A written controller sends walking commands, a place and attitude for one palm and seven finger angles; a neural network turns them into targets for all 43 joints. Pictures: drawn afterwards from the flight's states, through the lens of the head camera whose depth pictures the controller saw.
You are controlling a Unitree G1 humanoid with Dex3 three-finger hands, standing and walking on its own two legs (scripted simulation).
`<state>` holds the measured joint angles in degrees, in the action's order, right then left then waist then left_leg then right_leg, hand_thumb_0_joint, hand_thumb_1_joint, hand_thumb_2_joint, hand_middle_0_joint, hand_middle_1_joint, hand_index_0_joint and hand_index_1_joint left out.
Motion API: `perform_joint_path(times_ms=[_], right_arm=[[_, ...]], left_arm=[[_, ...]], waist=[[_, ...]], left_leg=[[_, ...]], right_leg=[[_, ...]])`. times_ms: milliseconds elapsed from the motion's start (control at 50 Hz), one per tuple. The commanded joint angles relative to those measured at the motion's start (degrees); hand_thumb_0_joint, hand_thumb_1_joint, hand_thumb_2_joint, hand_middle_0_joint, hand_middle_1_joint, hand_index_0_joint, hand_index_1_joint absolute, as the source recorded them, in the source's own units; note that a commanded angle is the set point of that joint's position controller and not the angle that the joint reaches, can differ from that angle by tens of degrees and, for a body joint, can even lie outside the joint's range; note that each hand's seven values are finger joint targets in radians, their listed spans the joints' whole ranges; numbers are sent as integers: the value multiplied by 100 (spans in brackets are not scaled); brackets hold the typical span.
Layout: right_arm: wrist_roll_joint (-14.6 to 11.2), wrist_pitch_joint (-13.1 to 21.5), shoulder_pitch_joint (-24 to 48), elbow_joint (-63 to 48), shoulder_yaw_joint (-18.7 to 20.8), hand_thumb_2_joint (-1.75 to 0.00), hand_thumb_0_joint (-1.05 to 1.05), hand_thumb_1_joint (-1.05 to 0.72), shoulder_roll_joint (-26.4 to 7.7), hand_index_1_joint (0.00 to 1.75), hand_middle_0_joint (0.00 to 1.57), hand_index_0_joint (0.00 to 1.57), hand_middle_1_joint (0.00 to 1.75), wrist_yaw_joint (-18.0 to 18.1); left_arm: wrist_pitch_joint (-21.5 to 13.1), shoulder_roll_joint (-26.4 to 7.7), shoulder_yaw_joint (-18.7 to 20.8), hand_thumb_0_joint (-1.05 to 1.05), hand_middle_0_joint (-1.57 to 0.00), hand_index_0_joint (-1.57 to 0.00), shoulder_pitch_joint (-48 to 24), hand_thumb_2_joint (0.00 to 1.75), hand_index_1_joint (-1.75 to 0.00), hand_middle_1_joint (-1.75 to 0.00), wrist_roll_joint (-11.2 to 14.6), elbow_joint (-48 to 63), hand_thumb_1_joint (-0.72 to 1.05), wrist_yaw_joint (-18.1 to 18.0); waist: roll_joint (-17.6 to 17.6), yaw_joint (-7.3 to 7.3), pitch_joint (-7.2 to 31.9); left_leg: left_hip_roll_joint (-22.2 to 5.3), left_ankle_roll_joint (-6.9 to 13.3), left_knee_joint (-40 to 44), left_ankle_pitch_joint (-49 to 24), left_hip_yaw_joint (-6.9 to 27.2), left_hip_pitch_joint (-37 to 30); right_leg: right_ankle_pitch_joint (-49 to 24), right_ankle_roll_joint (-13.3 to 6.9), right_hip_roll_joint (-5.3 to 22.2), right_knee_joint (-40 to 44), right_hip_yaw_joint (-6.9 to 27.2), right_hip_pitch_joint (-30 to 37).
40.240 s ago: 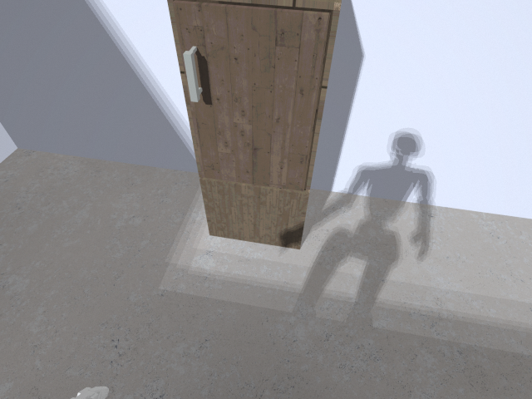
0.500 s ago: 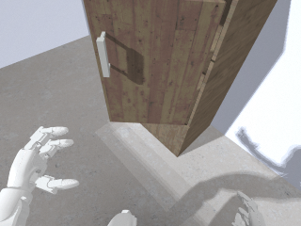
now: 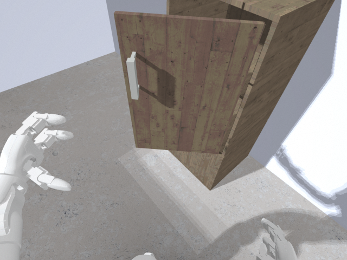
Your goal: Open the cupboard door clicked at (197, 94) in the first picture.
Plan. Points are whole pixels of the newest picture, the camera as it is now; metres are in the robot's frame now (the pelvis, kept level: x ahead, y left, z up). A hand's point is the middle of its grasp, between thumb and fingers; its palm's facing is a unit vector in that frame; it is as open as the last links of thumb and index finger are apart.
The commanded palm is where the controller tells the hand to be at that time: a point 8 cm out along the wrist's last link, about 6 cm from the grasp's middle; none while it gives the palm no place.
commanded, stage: raise the hand with hooked fingers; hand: left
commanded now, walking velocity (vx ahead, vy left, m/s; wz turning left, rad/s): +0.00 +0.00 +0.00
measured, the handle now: (134, 76) +0.60 +0.18 +0.08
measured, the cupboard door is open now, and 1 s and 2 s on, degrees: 45 45 45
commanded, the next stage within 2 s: move the hooked fingers beside the handle in 0.50 s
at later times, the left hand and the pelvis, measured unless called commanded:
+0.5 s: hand (72, 155) +0.29 +0.24 +0.10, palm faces +0.03 -1.00 -0.03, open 14.0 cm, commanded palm +0.27 +0.29 +0.10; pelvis +0.00 -0.03 +0.00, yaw +0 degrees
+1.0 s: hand (87, 130) +0.36 +0.24 +0.10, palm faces +0.02 -1.00 +0.00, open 14.0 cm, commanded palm +0.34 +0.29 +0.10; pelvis +0.01 -0.03 +0.00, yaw -1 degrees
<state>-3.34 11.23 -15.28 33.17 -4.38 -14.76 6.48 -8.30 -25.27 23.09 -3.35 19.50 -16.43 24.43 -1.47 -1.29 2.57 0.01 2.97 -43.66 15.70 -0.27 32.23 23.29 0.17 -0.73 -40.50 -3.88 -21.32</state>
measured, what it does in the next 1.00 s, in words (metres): stands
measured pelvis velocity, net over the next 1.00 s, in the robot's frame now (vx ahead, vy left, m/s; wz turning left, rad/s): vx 0.01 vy -0.03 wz -0.02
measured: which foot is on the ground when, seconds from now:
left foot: down 0.00-1.00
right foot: down 0.00-1.00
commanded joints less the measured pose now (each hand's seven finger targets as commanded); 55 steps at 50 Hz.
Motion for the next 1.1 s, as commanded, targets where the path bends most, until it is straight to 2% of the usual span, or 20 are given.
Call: perform_joint_path(times_ms=[0,40,140,240,320,340,400,440,560,620,680,740,780,820,840,880,900,960,1020,1080], right_arm=[[-51,299,311,-828,455,-90,0,-90,-932,30,20,20,30,105],[-41,300,259,-864,469,-90,0,-90,-944,30,20,20,30,76],[-7,293,251,-876,516,-90,0,-90,-945,30,20,20,30,0],[10,292,232,-819,528,-90,0,-90,-917,30,20,20,30,-12],[-19,274,248,-785,523,-90,0,-90,-887,30,20,20,30,8],[-20,268,219,-776,519,-90,0,-90,-894,30,20,20,30,21],[-39,265,263,-782,520,-90,0,-90,-901,30,20,20,30,42],[-37,252,255,-783,516,-90,0,-90,-912,30,20,20,30,57],[-51,226,295,-787,517,-90,0,-90,-898,30,20,20,30,36],[-55,210,277,-726,495,-90,0,-90,-888,30,20,20,30,46],[-47,187,228,-634,491,-90,0,-90,-911,30,20,20,30,84],[-39,134,175,-545,491,-90,0,-90,-936,30,20,20,30,105],[-35,112,174,-570,494,-90,0,-90,-902,30,20,20,30,77],[-48,62,134,-532,495,-90,0,-90,-924,30,20,20,30,74],[-42,37,82,-544,496,-90,0,-90,-934,30,20,20,30,69],[-51,-12,37,-532,509,-90,0,-90,-957,30,20,20,30,52],[-56,-32,32,-537,514,-90,0,-90,-966,30,20,20,30,37],[-41,-106,-91,-541,550,-90,0,-90,-1006,30,20,20,30,12],[-26,-176,-189,-544,576,-90,0,-90,-1014,30,20,20,30,-27],[-8,-244,-285,-539,595,-90,0,-90,-1035,30,20,20,30,-58]], left_arm=[[14,-1340,383,0,-30,-30,-1318,30,-120,-120,164,657,-50,268],[67,-1300,405,0,-30,-30,-1120,30,-120,-120,222,508,-50,344],[-216,-1503,644,0,-30,-30,-1247,30,-120,-120,285,827,-50,258],[-534,-1645,737,0,-30,-30,-1446,30,-120,-120,198,1138,-50,83],[-507,-1450,587,0,-30,-30,-1314,30,-120,-120,172,958,-50,113],[-486,-1446,578,0,-30,-30,-1327,30,-120,-120,224,923,-50,146],[-408,-1448,562,0,-30,-30,-1307,30,-120,-120,224,793,-50,212],[-356,-1491,603,0,-30,-30,-1297,30,-120,-120,286,691,-50,239],[-374,-1418,575,0,-30,-30,-1407,30,-120,-120,311,522,-50,267],[-430,-1396,429,0,-30,-30,-1929,30,-120,-120,211,451,-50,198],[-513,-1530,439,0,-30,-30,-2549,30,-120,-120,126,226,-50,111],[-590,-1807,582,0,-30,-30,-2788,30,-120,-120,56,-44,-50,88],[-608,-1695,521,0,-30,-30,-2701,30,-120,-120,23,-190,-50,120],[-583,-1744,485,0,-30,-30,-2962,30,-120,-120,-3,-422,-50,154],[-553,-1759,515,0,-30,-30,-2917,30,-120,-120,29,-596,-50,171],[-503,-1755,479,0,-30,-30,-3048,30,-120,-120,-1,-854,-50,206],[-490,-1753,446,0,-30,-30,-3173,30,-120,-120,-21,-926,-50,218],[-512,-1909,545,0,-30,-30,-3414,30,-120,-120,-55,-1102,-50,188],[-629,-1875,503,0,-30,-30,-3618,30,-120,-120,-105,-1112,-50,167],[-743,-1868,479,0,-30,-30,-3811,30,-120,-120,-152,-1128,-50,107]], waist=[[-517,91,1065],[-214,42,1092],[-172,21,1167],[-591,46,1289],[-665,102,1186],[-419,104,1191],[-461,94,1153],[-142,96,1114],[-107,100,1130],[-338,189,1031],[-149,282,1066],[-187,233,1282],[-361,169,1501],[-445,216,1479],[-199,199,1450],[-174,213,1444],[-312,231,1405],[-129,240,1584],[-375,240,1787],[-346,283,1913]], left_leg=[[-96,-162,1003,4,611,-1815],[-58,-127,922,-257,543,-1723],[-25,-99,795,-481,413,-1705],[-11,-81,719,-511,304,-1788],[-9,-73,715,-466,273,-1757],[0,-52,675,-517,256,-1699],[1,-54,688,-518,247,-1681],[17,-32,613,-504,204,-1529],[21,-38,508,-546,149,-1446],[19,-49,512,-429,170,-1456],[9,-34,492,-292,209,-1412],[10,-28,419,-432,200,-1391],[13,-37,420,-612,183,-1520],[3,-49,420,-623,194,-1504],[15,-27,372,-626,178,-1384],[3,-38,388,-647,182,-1333],[7,-39,380,-683,170,-1348],[-4,-30,326,-793,179,-1340],[-22,-47,298,-1003,199,-1531],[-48,-55,273,-1087,248,-1619]], right_leg=[[-612,-196,-196,737,-25,-793],[-772,-209,-223,775,-20,-652],[-899,-200,-231,759,55,-615],[-895,-185,-205,734,156,-592],[-927,-143,-181,770,181,-667],[-1013,-128,-183,788,214,-564],[-1061,-108,-165,802,219,-602],[-1092,-61,-145,846,325,-525],[-1234,2,-89,816,440,-566],[-1078,-23,-103,798,401,-747],[-865,-28,-98,799,442,-802],[-989,-42,-78,729,496,-648],[-1264,-56,-74,664,455,-585],[-1278,-77,-98,633,391,-665],[-1302,-56,-113,633,435,-627],[-1390,-56,-107,601,404,-670],[-1432,-68,-109,588,384,-740],[-1528,-70,-134,517,371,-734],[-1669,-110,-169,412,306,-809],[-1642,-132,-211,334,242,-903]])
